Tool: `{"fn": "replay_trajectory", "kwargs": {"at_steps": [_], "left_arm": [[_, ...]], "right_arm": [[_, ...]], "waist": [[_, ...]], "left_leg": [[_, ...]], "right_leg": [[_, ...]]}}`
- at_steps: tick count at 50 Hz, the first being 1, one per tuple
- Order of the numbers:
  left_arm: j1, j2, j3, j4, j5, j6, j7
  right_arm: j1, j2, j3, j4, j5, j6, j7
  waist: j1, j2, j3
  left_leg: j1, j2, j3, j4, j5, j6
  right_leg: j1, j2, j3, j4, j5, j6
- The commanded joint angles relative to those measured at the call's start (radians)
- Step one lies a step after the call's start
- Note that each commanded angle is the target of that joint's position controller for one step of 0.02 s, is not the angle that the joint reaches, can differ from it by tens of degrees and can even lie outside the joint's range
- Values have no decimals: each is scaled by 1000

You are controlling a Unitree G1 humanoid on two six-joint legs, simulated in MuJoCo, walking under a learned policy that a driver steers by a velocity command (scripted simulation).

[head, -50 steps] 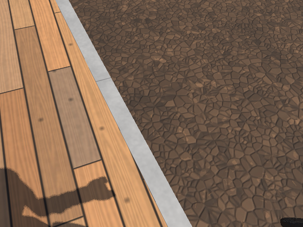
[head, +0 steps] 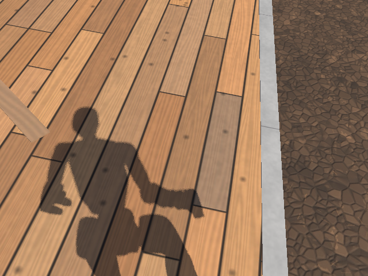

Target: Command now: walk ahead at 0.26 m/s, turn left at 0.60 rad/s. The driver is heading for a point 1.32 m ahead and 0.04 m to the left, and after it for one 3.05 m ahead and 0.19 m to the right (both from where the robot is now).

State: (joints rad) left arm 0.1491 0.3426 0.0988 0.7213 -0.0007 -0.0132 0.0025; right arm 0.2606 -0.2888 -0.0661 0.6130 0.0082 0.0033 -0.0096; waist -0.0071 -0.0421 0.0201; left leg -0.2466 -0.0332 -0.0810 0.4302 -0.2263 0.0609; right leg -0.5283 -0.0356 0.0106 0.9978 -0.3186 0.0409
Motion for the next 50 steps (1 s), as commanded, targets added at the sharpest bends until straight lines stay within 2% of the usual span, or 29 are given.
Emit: {"fn": "replay_trajectory", "kwargs": {"at_steps": [1,5,9,11,13,14,15,16,17,19,21,22,25,28,31,34,35,36,37,38,39,40,41,42,43,44,45,47,50], "left_arm": [[-94,71,15,-84,-1,-46,-8],[-123,43,-1,-86,-8,-67,-24],[-136,52,-7,-99,-20,-84,-39],[-92,60,-5,-92,-23,-94,-40],[15,68,2,-64,-12,-101,-32],[135,103,11,-46,-1,-106,-24],[223,216,36,-20,14,-101,-23],[279,189,35,-1,1,-99,-33],[249,127,14,-2,-10,-99,-32],[189,78,-5,-18,1,-90,-24],[162,55,-18,-24,8,-88,-19],[165,57,-19,-20,3,-89,-17],[188,80,-17,-1,-8,-85,-10],[229,102,-15,25,-15,-74,-3],[279,117,-13,52,-24,-64,-2],[288,132,-8,70,-29,-50,2],[283,145,-4,71,-28,-45,4],[271,150,-4,71,-27,-39,7],[270,133,-13,63,-19,-36,11],[284,66,-39,31,16,-38,15],[417,-42,-70,18,-5,-58,6],[314,79,-44,24,-31,-74,0],[209,112,-33,-9,-48,-84,-6],[165,96,-37,-14,-37,-89,-3],[150,88,-33,-16,-19,-87,-2],[175,76,-33,-11,-17,-79,-6],[194,57,-36,-4,-18,-69,-7],[184,34,-42,-6,-11,-52,-5],[72,21,-48,-43,0,-50,-3]], "right_arm": [[-13,-171,-45,-58,-3,-31,-15],[16,-192,-50,-31,7,-37,-13],[57,-187,-42,0,10,-41,3],[47,-175,-35,6,9,-39,9],[42,-128,-18,9,5,-38,10],[25,-76,-1,-1,-2,-42,8],[57,-27,13,-39,11,-58,2],[24,-115,-5,-46,25,-70,-7],[3,-155,-20,-37,32,-76,-5],[-35,-130,-14,-27,10,-83,5],[-54,-101,-11,-24,2,-85,15],[-60,-83,-6,-23,1,-84,18],[-131,-46,11,-40,-5,-85,20],[-226,-17,25,-55,1,-96,34],[-293,-29,23,-68,13,-101,53],[-299,-63,11,-75,15,-104,64],[-259,-85,1,-66,12,-104,63],[-157,-116,-17,-39,8,-101,56],[-4,-159,-40,4,7,-96,45],[181,-238,-58,35,-4,-86,30],[182,-279,-59,50,-7,-88,42],[155,-172,-34,45,4,-88,41],[89,-143,-22,44,6,-88,37],[31,-133,-17,42,0,-89,38],[-11,-112,-12,40,-9,-90,40],[-33,-99,-8,40,-20,-94,40],[-43,-93,-9,46,-17,-101,41],[-43,-104,-12,69,-6,-114,40],[-17,-127,-17,100,-6,-115,29]], "waist": [[-18,188,-32],[-40,203,-20],[-59,187,0],[-28,180,4],[31,166,-25],[83,96,-81],[69,-178,-127],[104,-210,-85],[89,-126,0],[60,-64,36],[42,-67,39],[40,-76,34],[56,-48,37],[89,-47,41],[104,-49,58],[69,-56,54],[38,-65,21],[-26,-63,-49],[-101,-52,-150],[-152,101,-319],[-57,368,-447],[-103,244,-343],[-93,191,-193],[-62,98,-122],[-31,88,-72],[3,118,-69],[19,126,-67],[36,115,-35],[13,89,19]], "left_leg": [[134,205,-300,-234,-200,164],[84,194,-281,-207,-161,160],[43,220,-337,-179,-200,165],[21,210,-350,-145,-203,152],[-41,154,-323,-51,-167,111],[-127,96,-249,137,-143,65],[-374,-38,-68,446,-240,-6],[-550,-30,-71,662,-366,-36],[-617,17,-100,745,-294,-26],[-621,78,-39,734,-144,-24],[-550,116,-16,662,-50,-36],[-533,118,5,636,-21,-48],[-506,118,45,463,81,-79],[-408,93,77,256,220,-86],[-346,72,83,152,276,-72],[-304,57,78,89,209,-25],[-233,36,93,79,175,-5],[-81,9,120,56,174,24],[153,22,111,62,186,56],[470,246,-143,111,193,121],[693,432,-631,-38,-90,269],[619,393,-626,-114,-202,227],[484,359,-468,-131,-133,192],[347,321,-369,-151,2,179],[246,284,-292,-177,103,178],[180,263,-249,-205,153,179],[142,252,-220,-234,177,188],[75,246,-157,-277,223,202],[64,226,-83,-310,262,196]], "right_leg": [[-128,7,33,-149,106,5],[-17,29,28,-349,138,13],[79,27,21,-427,117,-14],[167,31,6,-490,128,-43],[346,26,6,-540,131,-73],[500,-80,127,-570,76,-118],[680,-259,485,-693,-161,-248],[690,-360,738,-784,-358,-331],[648,-343,672,-782,-378,-317],[580,-259,484,-793,-205,-273],[502,-202,357,-825,-20,-249],[482,-188,312,-837,58,-252],[461,-162,194,-856,255,-252],[434,-139,108,-851,336,-231],[457,-176,108,-849,345,-225],[551,-218,106,-794,485,-199],[575,-215,92,-733,642,-188],[567,-191,56,-604,808,-169],[479,-147,22,-412,825,-140],[255,-83,-14,-70,460,-106],[-73,88,59,222,-250,-64],[-186,32,130,301,-243,-72],[-231,-12,95,289,-148,-80],[-197,-54,73,246,-61,-75],[-165,-79,67,194,-9,-65],[-109,-101,75,173,27,-58],[-79,-107,71,152,40,-49],[-77,-115,57,98,65,-27],[-137,-119,49,-67,217,-4]]}}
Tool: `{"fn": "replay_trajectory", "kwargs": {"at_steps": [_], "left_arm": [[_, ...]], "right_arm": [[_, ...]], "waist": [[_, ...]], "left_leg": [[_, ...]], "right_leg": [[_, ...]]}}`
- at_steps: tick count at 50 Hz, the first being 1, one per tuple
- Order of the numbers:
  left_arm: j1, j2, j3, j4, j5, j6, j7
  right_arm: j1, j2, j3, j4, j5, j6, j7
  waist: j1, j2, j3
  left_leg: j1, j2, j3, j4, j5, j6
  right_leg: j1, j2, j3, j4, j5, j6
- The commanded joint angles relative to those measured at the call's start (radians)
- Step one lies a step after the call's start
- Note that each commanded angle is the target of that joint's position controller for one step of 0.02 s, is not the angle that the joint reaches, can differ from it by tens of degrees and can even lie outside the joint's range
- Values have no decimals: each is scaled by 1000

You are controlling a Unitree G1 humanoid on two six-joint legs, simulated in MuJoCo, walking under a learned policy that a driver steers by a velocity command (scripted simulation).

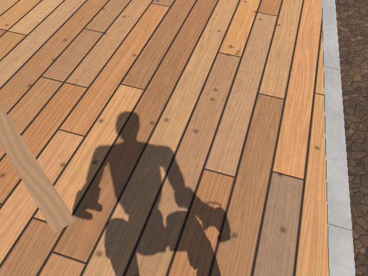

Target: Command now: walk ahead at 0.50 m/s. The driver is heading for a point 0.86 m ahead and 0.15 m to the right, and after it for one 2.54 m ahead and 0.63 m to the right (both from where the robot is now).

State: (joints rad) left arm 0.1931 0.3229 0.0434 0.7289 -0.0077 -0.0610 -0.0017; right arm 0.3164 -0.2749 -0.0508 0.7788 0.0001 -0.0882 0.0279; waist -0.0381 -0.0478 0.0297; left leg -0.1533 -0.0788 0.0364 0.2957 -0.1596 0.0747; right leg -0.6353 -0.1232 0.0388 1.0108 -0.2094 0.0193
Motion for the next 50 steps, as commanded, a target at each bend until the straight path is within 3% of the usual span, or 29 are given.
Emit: {"fn": "replay_trajectory", "kwargs": {"at_steps": [1,3,6,9,11,12,13,14,15,16,17,18,19,21,24,30,35,38,39,40,41,42,43,44,45,46,47,48,50], "left_arm": [[-7,34,4,-59,7,-7,-2],[-84,19,-3,-77,4,-17,-11],[-181,21,-6,-108,-6,-27,-26],[-228,40,0,-137,-7,-32,-42],[-197,57,6,-136,-5,-34,-48],[-136,76,16,-123,-3,-34,-46],[0,111,38,-84,-1,-33,-38],[174,171,59,-47,5,-29,-28],[246,263,80,-31,14,-22,-27],[268,171,56,-32,4,-19,-29],[195,133,40,-37,2,-19,-27],[126,118,35,-46,3,-18,-25],[79,95,29,-47,9,-20,-28],[38,68,22,-48,19,-31,-32],[51,86,29,-21,9,-48,-29],[127,121,38,31,0,-32,-6],[209,139,45,87,-9,-8,0],[201,153,53,103,-14,7,9],[184,162,55,102,-14,12,11],[167,153,51,100,-12,18,13],[172,116,34,85,1,19,17],[278,14,0,54,9,1,8],[254,30,0,68,0,-21,5],[174,115,23,43,-28,-38,-4],[108,117,23,26,-36,-45,-5],[74,108,25,20,-22,-45,-3],[84,102,31,25,-10,-35,0],[116,81,28,39,-11,-22,-2],[134,48,22,49,-14,2,1]], "right_arm": [[-64,-145,-33,-58,3,-21,-12],[-35,-161,-34,-41,8,-15,-17],[37,-187,-39,-2,18,-5,-18],[70,-196,-43,29,22,14,-24],[68,-207,-47,39,22,27,-29],[52,-215,-49,39,21,33,-32],[39,-204,-43,38,17,39,-34],[45,-162,-23,18,-1,38,-38],[180,-47,11,-1,-1,18,-29],[140,-107,1,17,10,-3,-22],[46,-175,-20,-11,39,-13,-14],[-20,-170,-17,-29,39,-17,-16],[-55,-158,-18,-34,23,-15,-20],[-12,-128,-18,-18,14,5,-23],[-27,-94,-11,-20,6,28,-31],[-235,-59,4,-72,4,10,-17],[-365,-66,6,-119,16,-4,10],[-343,-93,-2,-123,15,-10,22],[-288,-112,-12,-109,13,-11,21],[-164,-145,-32,-70,10,-12,15],[5,-200,-55,-26,4,-9,5],[116,-306,-81,-9,-10,-2,-3],[133,-232,-62,0,9,2,-1],[64,-186,-43,-8,15,2,-2],[-5,-159,-35,-21,11,3,-4],[-62,-131,-26,-25,4,2,-1],[-97,-103,-18,-29,-5,-3,0],[-118,-97,-17,-28,-9,-7,1],[-120,-111,-24,-10,-9,-23,-1]], "waist": [[32,92,17],[1,87,30],[-40,83,45],[-39,92,51],[-11,110,24],[28,125,-16],[100,112,-104],[167,56,-250],[118,-198,-390],[153,-180,-423],[145,-108,-260],[118,-33,-157],[91,7,-85],[37,-35,-67],[22,-26,-38],[87,-7,18],[126,-7,51],[90,-25,29],[55,-37,-7],[-13,-26,-85],[-80,10,-218],[-56,229,-370],[-75,289,-417],[-72,222,-261],[-47,163,-162],[-19,117,-83],[15,134,-57],[38,152,-53],[55,142,-38]], "left_leg": [[-27,256,-171,-177,201,169],[-23,236,-127,-179,199,145],[46,266,-130,-162,164,137],[171,317,-149,-100,218,119],[226,331,-151,-38,337,98],[232,317,-136,38,494,83],[198,269,-97,201,619,59],[31,218,-60,462,458,24],[-389,39,-29,855,-92,-56],[-515,29,-174,974,-416,-50],[-598,86,-168,1016,-361,-40],[-589,138,-128,975,-268,-37],[-562,171,-113,914,-204,-42],[-449,208,-118,846,-127,-56],[-460,218,-104,759,-58,-85],[-476,191,-69,387,243,-100],[-490,158,-61,243,225,-73],[-437,137,-53,200,117,-33],[-346,111,-28,188,88,-15],[-168,80,2,161,101,12],[114,152,-69,203,126,59],[520,409,-504,186,-8,216],[567,464,-761,36,-137,257],[451,436,-641,7,-205,207],[313,397,-513,-13,-167,176],[178,358,-423,-51,-89,163],[88,324,-359,-82,-19,150],[34,310,-312,-113,19,148],[-22,305,-224,-157,101,158]], "right_leg": [[-24,-24,13,-154,172,16],[14,2,-11,-297,281,9],[29,29,-24,-408,329,-3],[-6,43,-13,-473,246,-40],[50,64,-28,-496,163,-66],[148,94,-56,-510,135,-86],[341,124,-87,-529,153,-115],[641,12,25,-475,211,-167],[1018,-233,501,-546,-8,-331],[1040,-258,702,-682,-127,-333],[919,-233,564,-705,-162,-288],[771,-196,442,-725,-87,-265],[643,-158,355,-756,12,-257],[515,-108,256,-814,120,-250],[463,-94,164,-869,218,-270],[502,-50,37,-897,233,-224],[637,-110,48,-850,243,-219],[720,-143,58,-774,374,-195],[725,-133,46,-707,516,-183],[697,-90,8,-560,645,-159],[558,-40,-29,-329,548,-126],[143,115,-80,64,141,-47],[-26,175,48,223,-368,-39],[-122,111,79,286,-330,-55],[-124,58,46,255,-240,-63],[-97,23,28,190,-168,-57],[-36,-8,35,136,-112,-52],[17,-18,36,119,-81,-42],[33,-25,35,88,-33,-22]]}}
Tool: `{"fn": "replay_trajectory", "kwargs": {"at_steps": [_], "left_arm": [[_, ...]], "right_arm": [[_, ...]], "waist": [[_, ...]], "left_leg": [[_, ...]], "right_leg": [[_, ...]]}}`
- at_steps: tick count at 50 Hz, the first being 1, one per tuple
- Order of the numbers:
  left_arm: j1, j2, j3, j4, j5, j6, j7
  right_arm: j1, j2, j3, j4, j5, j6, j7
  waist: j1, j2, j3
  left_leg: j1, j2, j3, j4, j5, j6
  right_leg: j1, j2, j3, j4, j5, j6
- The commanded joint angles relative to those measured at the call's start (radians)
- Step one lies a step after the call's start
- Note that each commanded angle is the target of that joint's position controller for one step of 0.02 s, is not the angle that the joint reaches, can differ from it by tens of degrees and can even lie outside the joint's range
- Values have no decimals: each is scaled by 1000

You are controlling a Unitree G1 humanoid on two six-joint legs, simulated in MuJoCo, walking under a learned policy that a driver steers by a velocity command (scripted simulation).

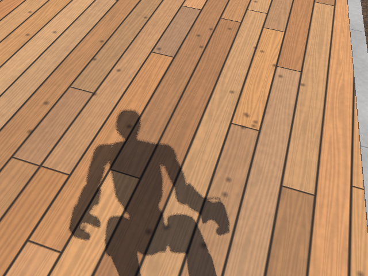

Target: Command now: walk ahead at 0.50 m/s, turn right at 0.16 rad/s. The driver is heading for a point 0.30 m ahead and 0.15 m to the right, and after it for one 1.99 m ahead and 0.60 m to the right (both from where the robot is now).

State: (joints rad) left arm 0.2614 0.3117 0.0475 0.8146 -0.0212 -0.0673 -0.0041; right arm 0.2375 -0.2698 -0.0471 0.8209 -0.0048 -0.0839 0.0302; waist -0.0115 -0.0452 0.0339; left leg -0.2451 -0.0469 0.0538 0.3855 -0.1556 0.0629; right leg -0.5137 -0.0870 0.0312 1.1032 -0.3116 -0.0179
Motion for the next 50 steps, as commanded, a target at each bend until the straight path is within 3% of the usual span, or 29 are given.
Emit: {"fn": "replay_trajectory", "kwargs": {"at_steps": [1,3,7,9,11,14,15,16,17,18,19,20,21,22,24,26,28,30,34,37,39,40,41,42,43,44,45,47,50], "left_arm": [[43,56,18,-45,0,14,6],[-9,53,19,-62,1,16,8],[-120,24,10,-95,3,3,-12],[-183,11,3,-122,3,2,-23],[-225,12,4,-154,10,1,-36],[-180,49,23,-180,19,0,-61],[-104,75,37,-166,20,1,-65],[25,114,61,-135,19,1,-60],[126,181,86,-120,21,4,-41],[102,276,94,-138,25,17,-19],[117,239,82,-181,34,15,-22],[63,190,74,-202,31,20,-24],[3,154,65,-203,13,23,-19],[-39,130,57,-209,7,29,-14],[-81,125,55,-226,27,40,-5],[-95,139,62,-234,32,43,0],[-85,160,71,-236,25,52,13],[-91,167,74,-243,16,68,27],[-101,158,72,-253,17,93,39],[-88,152,73,-254,17,101,37],[-104,134,65,-259,11,106,37],[-97,117,58,-256,5,109,38],[-49,77,45,-251,13,109,37],[-7,55,40,-269,15,102,35],[-34,135,59,-266,32,89,35],[-32,176,76,-248,23,88,33],[-23,162,78,-223,17,97,36],[-27,108,63,-209,18,113,42],[-65,38,35,-217,13,114,36]], "right_arm": [[-34,-127,-31,-41,-7,-32,-7],[-13,-138,-35,-20,-12,-34,-17],[2,-157,-34,0,-6,-31,-29],[41,-169,-38,22,-1,-24,-33],[48,-173,-39,36,3,-4,-39],[26,-204,-49,30,16,33,-60],[12,-212,-53,21,19,44,-69],[-8,-206,-51,9,20,54,-75],[15,-183,-41,-6,7,51,-77],[143,-55,-4,-33,-51,33,-59],[159,-115,-2,-27,-22,10,-38],[54,-179,-21,-45,15,4,-30],[-15,-167,-18,-72,20,6,-36],[-41,-159,-19,-69,7,17,-49],[-21,-165,-27,-79,0,46,-59],[9,-131,-22,-75,-5,57,-66],[-8,-121,-19,-81,-10,63,-73],[-34,-121,-20,-89,-7,72,-74],[-108,-119,-22,-117,1,74,-68],[-123,-128,-27,-129,7,54,-60],[-73,-131,-33,-117,8,41,-49],[-45,-136,-37,-109,4,35,-45],[-41,-189,-48,-118,-14,35,-47],[-92,-271,-65,-126,-37,49,-52],[-69,-208,-55,-133,-46,51,-51],[-81,-181,-46,-142,-32,50,-52],[-107,-162,-43,-143,-17,51,-53],[-121,-136,-31,-138,3,56,-53],[-123,-116,-24,-126,-3,71,-52]], "waist": [[26,127,-25],[10,108,-3],[-31,95,20],[-60,81,39],[-65,72,59],[-21,122,-6],[19,135,-53],[87,113,-118],[133,19,-196],[13,-253,-309],[62,-173,-528],[97,-50,-457],[76,14,-316],[49,68,-219],[-5,17,-161],[-25,-13,-160],[-19,-19,-187],[-10,-32,-203],[15,-81,-153],[28,-115,-145],[2,-120,-164],[-13,-109,-161],[12,-4,-172],[81,281,-114],[24,306,-125],[21,224,-120],[32,171,-109],[30,163,-96],[22,219,-107]], "left_leg": [[61,273,-204,-263,126,172],[82,266,-136,-276,178,160],[108,238,-5,-293,206,116],[172,264,17,-288,215,113],[243,277,53,-220,381,97],[325,293,78,-43,729,56],[328,283,85,65,829,38],[289,247,105,243,823,8],[125,183,117,507,570,-48],[-257,11,92,868,-436,-117],[-374,-46,-132,1076,-565,-127],[-415,21,-182,1071,-474,-107],[-451,56,-157,999,-388,-99],[-436,87,-149,930,-337,-106],[-320,97,-151,828,-288,-111],[-271,81,-132,717,-270,-131],[-263,66,-134,625,-223,-151],[-249,58,-145,559,-154,-162],[-227,36,-163,422,-110,-159],[-190,19,-170,305,-147,-144],[-106,26,-149,147,-87,-118],[-22,48,-144,18,24,-96],[75,197,-265,-36,101,-41],[107,362,-478,-62,312,104],[80,450,-593,-77,373,222],[79,418,-529,-54,375,219],[83,354,-437,-30,359,174],[95,300,-352,-12,380,138],[102,232,-251,-9,381,120]], "right_leg": [[-113,-61,52,-36,108,25],[-160,-51,72,-131,214,35],[-115,-19,16,-376,420,24],[-130,-12,-2,-442,439,13],[-147,5,-26,-504,409,-1],[-69,64,-85,-522,276,-37],[18,98,-106,-526,238,-54],[174,137,-114,-588,291,-80],[411,70,3,-629,569,-128],[763,-192,369,-511,1069,-290],[882,-309,659,-609,944,-431],[804,-249,535,-647,833,-383],[665,-194,432,-675,724,-331],[517,-158,375,-711,666,-299],[319,-112,334,-767,603,-281],[242,-84,288,-772,656,-276],[236,-72,282,-760,647,-267],[227,-54,296,-760,493,-241],[196,-19,360,-776,168,-200],[248,-25,427,-736,208,-192],[285,-21,437,-673,303,-169],[266,8,420,-634,293,-137],[198,68,354,-526,118,-83],[18,237,159,-375,-198,-19],[-23,215,136,-147,-340,34],[-35,200,156,-23,-299,51],[-39,192,153,26,-251,69],[-41,182,148,45,-189,96],[63,142,58,-185,-147,116]]}}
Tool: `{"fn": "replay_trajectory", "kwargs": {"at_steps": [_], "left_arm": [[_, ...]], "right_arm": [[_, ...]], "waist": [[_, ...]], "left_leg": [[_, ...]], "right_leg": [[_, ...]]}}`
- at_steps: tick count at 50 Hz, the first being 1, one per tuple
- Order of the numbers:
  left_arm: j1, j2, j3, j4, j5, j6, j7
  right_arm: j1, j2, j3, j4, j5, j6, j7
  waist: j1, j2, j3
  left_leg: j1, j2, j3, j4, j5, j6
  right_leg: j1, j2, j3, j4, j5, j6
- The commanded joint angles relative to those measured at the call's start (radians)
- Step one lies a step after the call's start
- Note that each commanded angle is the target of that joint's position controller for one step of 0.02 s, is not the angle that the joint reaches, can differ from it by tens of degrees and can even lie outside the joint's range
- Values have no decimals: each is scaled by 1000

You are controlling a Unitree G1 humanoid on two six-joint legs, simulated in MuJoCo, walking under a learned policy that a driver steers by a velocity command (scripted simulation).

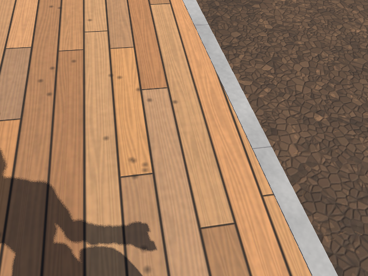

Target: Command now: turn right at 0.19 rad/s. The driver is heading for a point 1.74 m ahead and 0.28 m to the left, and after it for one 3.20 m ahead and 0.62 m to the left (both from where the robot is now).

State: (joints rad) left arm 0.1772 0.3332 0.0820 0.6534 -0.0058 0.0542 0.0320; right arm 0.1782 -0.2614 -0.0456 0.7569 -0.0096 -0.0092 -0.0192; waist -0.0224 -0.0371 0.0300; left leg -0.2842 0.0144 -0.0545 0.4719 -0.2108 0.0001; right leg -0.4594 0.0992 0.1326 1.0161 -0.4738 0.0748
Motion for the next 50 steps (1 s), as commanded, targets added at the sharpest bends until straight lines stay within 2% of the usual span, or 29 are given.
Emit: {"fn": "replay_trajectory", "kwargs": {"at_steps": [1,2,3,5,6,7,8,9,10,11,14,26,38,50], "left_arm": [[1,1,-8,-60,0,-9,-4],[-18,-2,-11,-63,-2,-10,-7],[-20,11,-8,-59,-7,-11,-9],[25,19,-3,-27,-7,-14,-12],[31,28,-2,-16,0,-15,-13],[32,64,1,-24,11,-15,-7],[42,132,14,-28,21,-12,2],[13,84,3,-6,28,-15,-9],[-12,29,-9,-18,30,-24,-20],[-5,17,-14,-5,36,-32,-21],[12,31,-16,17,26,-53,-20],[46,6,-27,97,17,-69,-13],[80,-2,-33,209,11,-70,-7],[111,-9,-43,303,8,-69,0]], "right_arm": [[-59,-131,-28,-58,2,2,-2],[-37,-145,-32,-51,3,7,-2],[-17,-159,-35,-44,5,11,-1],[-21,-160,-31,-36,18,13,1],[8,-149,-27,-23,24,8,3],[35,-137,-20,-14,14,-6,8],[55,-116,-11,-19,-15,-24,20],[42,-76,-2,-13,-14,-31,20],[-15,-111,-7,-6,-18,-29,17],[-40,-112,-10,-3,-14,-25,13],[-20,-108,-12,17,-7,-9,0],[12,-103,-20,133,2,0,-16],[30,-98,-20,230,7,9,-29],[50,-76,-13,293,9,14,-33]], "waist": [[19,234,-110],[0,255,-113],[-11,263,-115],[16,244,-103],[18,218,-91],[7,163,-109],[-27,6,-141],[-34,-114,-141],[-2,-61,-94],[7,-46,-75],[2,-49,-18],[6,23,-13],[7,30,-5],[10,35,13]], "left_leg": [[140,165,-132,-92,431,183],[148,172,-143,-91,426,191],[158,182,-160,-86,417,199],[132,174,-162,-65,367,182],[98,160,-160,-67,318,149],[32,148,-150,-60,234,93],[-27,79,-73,4,121,38],[46,28,-3,-27,-7,-14],[71,23,2,-14,14,-43],[78,20,6,-9,39,-47],[83,25,-3,-13,72,-37],[118,28,-4,-27,112,-48],[123,23,2,-36,127,-40],[116,14,12,-44,117,-32]], "right_leg": [[64,-64,-70,-195,15,24],[102,-72,-88,-276,22,23],[133,-73,-99,-348,49,19],[242,-67,-123,-586,225,-9],[308,-72,-109,-692,325,-34],[405,-134,-38,-681,424,-65],[468,-239,50,-603,632,-112],[331,-241,54,-608,461,-162],[278,-205,43,-630,334,-155],[251,-189,33,-638,284,-137],[203,-169,19,-638,284,-113],[214,-143,-5,-631,311,-108],[231,-119,-41,-630,342,-98],[226,-107,-62,-636,325,-90]]}}
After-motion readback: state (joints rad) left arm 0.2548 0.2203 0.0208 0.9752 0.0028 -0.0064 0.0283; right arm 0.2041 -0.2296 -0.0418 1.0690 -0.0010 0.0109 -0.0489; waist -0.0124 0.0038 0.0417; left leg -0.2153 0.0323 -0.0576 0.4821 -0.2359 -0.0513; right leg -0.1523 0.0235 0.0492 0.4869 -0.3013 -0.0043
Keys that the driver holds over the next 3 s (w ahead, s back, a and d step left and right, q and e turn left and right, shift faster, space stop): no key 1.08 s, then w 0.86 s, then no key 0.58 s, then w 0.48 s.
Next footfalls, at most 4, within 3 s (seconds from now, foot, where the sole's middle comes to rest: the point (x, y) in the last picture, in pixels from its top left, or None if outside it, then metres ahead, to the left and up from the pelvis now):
0.14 right None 0.02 -0.14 -0.78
1.78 right None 0.44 -0.13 -0.78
2.24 left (151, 222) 0.68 0.09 -0.78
2.52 right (217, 245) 0.59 -0.15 -0.78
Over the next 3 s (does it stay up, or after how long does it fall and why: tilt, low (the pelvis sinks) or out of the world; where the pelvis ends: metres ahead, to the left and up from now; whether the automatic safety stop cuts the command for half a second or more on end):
stays up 0.69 0.00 0.01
